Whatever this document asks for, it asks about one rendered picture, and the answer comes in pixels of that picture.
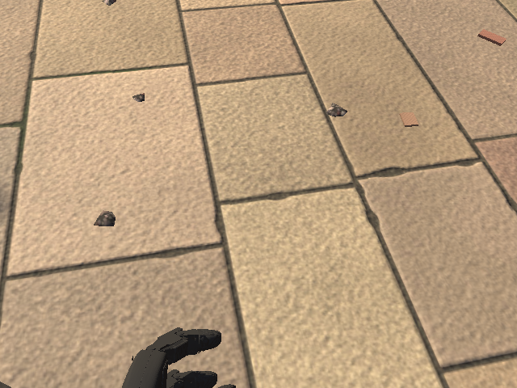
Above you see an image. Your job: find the robot left hand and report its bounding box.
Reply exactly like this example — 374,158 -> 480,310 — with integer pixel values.
122,327 -> 236,388

